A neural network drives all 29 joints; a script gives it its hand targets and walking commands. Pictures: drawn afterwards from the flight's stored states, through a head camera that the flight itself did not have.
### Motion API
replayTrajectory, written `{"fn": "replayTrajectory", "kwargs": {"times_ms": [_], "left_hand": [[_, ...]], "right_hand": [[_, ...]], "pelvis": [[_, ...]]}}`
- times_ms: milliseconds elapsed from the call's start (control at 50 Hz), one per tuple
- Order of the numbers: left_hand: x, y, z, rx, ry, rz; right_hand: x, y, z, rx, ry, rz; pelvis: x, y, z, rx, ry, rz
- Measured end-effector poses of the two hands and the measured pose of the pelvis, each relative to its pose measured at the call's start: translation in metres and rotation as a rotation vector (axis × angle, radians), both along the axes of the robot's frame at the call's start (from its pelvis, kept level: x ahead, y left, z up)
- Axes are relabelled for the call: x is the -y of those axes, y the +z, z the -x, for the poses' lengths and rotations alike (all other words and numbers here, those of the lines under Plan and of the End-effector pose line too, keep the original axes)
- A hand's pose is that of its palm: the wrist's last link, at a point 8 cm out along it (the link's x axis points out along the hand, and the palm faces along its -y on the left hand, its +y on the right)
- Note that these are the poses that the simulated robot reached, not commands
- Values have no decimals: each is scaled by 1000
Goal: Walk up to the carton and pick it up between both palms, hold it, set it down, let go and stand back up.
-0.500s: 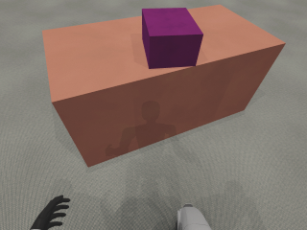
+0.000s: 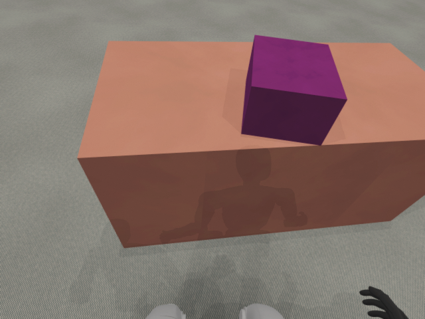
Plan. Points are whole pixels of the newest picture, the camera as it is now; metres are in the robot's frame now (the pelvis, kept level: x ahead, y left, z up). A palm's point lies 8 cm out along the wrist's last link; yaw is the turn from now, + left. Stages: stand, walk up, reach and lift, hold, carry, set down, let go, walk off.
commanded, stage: walk up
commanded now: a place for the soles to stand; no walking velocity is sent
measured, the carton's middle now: (286, 87) +0.79 -0.18 +0.00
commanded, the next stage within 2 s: none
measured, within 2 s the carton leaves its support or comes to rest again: neither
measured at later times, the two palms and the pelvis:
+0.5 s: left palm (128, 272) +0.21 +0.19 -0.06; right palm out of the picture +0.28 -0.44 -0.05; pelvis +0.15 -0.14 +0.01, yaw +8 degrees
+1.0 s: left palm (196, 209) +0.36 +0.07 -0.07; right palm out of the picture +0.42 -0.55 -0.07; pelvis +0.27 -0.24 +0.00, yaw +12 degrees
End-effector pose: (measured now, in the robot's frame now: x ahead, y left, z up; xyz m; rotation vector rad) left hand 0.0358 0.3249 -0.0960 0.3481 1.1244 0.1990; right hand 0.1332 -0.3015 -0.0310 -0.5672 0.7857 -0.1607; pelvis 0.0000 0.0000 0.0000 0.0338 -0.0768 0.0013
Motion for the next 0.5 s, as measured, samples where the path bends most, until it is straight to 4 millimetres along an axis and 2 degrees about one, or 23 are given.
{"fn": "replayTrajectory", "kwargs": {"times_ms": [80,160,220,280,360,500], "left_hand": [[33,8,-59,84,-53,32],[71,21,-120,173,-111,53],[97,28,-161,228,-147,40],[117,27,-187,268,-162,4],[133,32,-195,286,-92,-10],[134,31,-173,193,38,-36]], "right_hand": [[27,6,-4,-29,-22,17],[66,3,-9,-72,-50,35],[101,-9,-20,-102,-71,38],[134,-29,-39,-135,-96,31],[151,-37,-73,-176,-98,2],[143,-18,-144,-140,19,-33]], "pelvis": [[22,7,-27,12,8,-5],[48,8,-53,18,16,4],[74,0,-75,24,20,9],[101,-13,-94,32,39,37],[121,-11,-114,40,85,41],[140,5,-154,30,132,44]]}}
